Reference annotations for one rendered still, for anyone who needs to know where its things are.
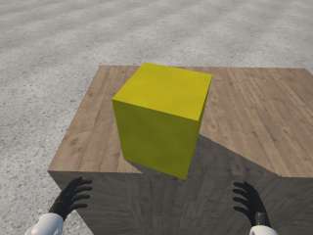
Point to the carton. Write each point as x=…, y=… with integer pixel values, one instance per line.
x=158, y=114

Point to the left robot forearm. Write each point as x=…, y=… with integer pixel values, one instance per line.
x=47, y=224

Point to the left robot hand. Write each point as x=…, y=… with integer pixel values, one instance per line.
x=64, y=204

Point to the right robot forearm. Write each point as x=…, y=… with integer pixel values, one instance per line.
x=262, y=230

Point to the pedestal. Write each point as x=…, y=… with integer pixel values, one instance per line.
x=257, y=127

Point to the right robot hand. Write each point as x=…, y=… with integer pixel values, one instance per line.
x=256, y=212

